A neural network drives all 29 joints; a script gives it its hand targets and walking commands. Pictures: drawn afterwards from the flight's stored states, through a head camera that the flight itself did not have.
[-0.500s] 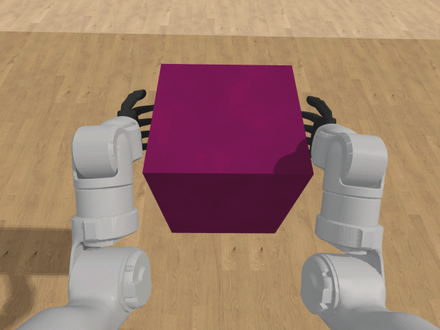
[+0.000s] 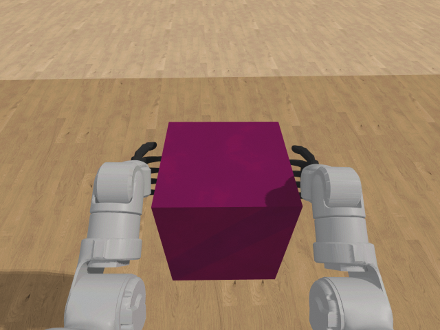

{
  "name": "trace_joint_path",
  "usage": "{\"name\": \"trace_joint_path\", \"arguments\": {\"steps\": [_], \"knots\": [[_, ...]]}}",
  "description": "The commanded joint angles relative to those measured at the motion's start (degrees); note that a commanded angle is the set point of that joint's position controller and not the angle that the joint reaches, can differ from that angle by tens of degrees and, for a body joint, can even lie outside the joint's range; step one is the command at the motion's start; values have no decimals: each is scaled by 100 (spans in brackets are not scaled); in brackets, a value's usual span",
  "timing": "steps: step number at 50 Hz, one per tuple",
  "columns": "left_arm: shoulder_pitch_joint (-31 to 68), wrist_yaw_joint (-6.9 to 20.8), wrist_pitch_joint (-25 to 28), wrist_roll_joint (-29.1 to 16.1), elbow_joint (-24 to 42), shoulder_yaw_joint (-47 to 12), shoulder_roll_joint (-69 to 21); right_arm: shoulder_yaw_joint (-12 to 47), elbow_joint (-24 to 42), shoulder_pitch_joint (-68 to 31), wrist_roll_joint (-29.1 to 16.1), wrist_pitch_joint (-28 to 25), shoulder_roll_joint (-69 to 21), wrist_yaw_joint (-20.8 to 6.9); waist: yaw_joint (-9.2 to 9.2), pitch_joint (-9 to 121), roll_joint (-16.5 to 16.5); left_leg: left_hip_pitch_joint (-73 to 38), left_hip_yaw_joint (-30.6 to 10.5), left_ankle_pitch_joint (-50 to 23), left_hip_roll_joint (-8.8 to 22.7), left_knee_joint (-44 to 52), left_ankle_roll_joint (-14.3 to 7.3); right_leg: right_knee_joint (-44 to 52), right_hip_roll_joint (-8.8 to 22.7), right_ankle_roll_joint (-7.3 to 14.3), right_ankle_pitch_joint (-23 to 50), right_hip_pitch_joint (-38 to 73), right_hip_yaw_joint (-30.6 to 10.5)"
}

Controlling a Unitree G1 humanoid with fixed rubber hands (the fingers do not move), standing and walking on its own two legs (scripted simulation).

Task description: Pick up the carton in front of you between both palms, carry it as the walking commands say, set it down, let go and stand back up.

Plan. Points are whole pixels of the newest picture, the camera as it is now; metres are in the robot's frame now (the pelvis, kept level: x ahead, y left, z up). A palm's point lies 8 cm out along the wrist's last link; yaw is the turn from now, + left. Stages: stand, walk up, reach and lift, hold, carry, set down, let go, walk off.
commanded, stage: carry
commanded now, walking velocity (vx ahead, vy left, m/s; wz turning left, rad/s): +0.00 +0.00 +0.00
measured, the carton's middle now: (223, 203) +0.35 +0.00 +0.05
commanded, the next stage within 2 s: none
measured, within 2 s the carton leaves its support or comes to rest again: neither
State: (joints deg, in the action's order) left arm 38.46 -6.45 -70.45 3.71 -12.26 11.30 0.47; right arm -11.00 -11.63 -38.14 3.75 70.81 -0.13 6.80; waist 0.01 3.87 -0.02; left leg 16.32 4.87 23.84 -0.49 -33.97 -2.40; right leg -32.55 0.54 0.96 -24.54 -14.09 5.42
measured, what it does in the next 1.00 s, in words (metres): stands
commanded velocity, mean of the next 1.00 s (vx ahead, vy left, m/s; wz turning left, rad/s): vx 0.00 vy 0.00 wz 0.00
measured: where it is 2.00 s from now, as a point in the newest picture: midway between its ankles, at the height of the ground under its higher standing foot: outside the picture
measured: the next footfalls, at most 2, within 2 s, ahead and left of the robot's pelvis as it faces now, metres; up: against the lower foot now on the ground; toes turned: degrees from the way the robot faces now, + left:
none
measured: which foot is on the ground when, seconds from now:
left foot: down 0.00-1.00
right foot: down 0.00-1.00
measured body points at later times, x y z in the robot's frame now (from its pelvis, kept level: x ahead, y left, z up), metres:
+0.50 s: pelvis -0.02 +0.00 +0.00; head -0.06 +0.00 +0.45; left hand +0.33 +0.15 +0.13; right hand +0.33 -0.15 +0.13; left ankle -0.01 +0.09 -0.73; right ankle -0.03 -0.10 -0.73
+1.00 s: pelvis -0.04 +0.00 +0.00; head -0.07 +0.00 +0.45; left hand +0.31 +0.15 +0.13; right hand +0.31 -0.15 +0.13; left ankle -0.01 +0.09 -0.73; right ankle -0.03 -0.10 -0.73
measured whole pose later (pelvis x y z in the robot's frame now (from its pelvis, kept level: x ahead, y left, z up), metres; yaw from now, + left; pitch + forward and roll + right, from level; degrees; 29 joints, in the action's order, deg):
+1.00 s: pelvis -0.04 +0.00 +0.00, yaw +0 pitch +0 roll +0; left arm 38.4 -6.5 -70.1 3.7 -14.4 11.1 0.5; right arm -11.2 -13.6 -38.2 4.2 70.8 -0.1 6.6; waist -0.3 4.8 0.0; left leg 17.3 5.3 18.5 -0.1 -30.4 -2.4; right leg -29.4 0.5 1.3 -19.4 -15.2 5.7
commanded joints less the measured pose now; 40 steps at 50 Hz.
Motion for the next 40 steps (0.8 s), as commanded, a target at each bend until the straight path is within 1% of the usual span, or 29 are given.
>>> {"name": "trace_joint_path", "arguments": {"steps": [1, 4, 7, 11, 15, 26, 40], "knots": [[4101, 1296, 158, -2489, 668, -3229, -6451, 3179, 649, -4118, -2385, -197, -6346, -1288, -12, 2459, 10, -962, -664, -2770, 766, 221, -149, 200, 709, 155, 2589, 854, -602], [4062, 1341, 175, -2456, 529, -3193, -6434, 3118, 511, -4048, -2309, -207, -6294, -1315, -14, 2318, 10, -905, -661, -2686, 765, 281, -138, 267, 709, 154, 2516, 775, -605], [4110, 1368, 203, -2449, 451, -3162, -6446, 3072, 436, -4091, -2281, -229, -6287, -1333, -20, 2163, 13, -829, -674, -2457, 765, 385, -136, 370, 708, 158, 2276, 695, -616], [4162, 1370, 228, -2451, 410, -3121, -6459, 3030, 391, -4149, -2281, -245, -6293, -1335, -27, 2032, 14, -759, -690, -2170, 765, 514, -135, 494, 708, 165, 1978, 636, -630], [4173, 1356, 233, -2449, 402, -3081, -6462, 3001, 368, -4166, -2293, -246, -6302, -1330, -31, 2002, 15, -730, -694, -2010, 765, 590, -131, 566, 712, 169, 1828, 624, -637], [4208, 1333, 215, -2459, 460, -3054, -6479, 2995, 402, -4215, -2335, -230, -6346, -1325, -31, 2038, 3, -680, -681, -1793, 762, 668, -121, 646, 723, 185, 1680, 587, -648], [4223, 1340, 198, -2487, 532, -3102, -6496, 3032, 462, -4211, -2343, -215, -6355, -1326, -29, 2086, 4, -658, -671, -1705, 763, 685, -112, 668, 724, 193, 1607, 520, -653]]}}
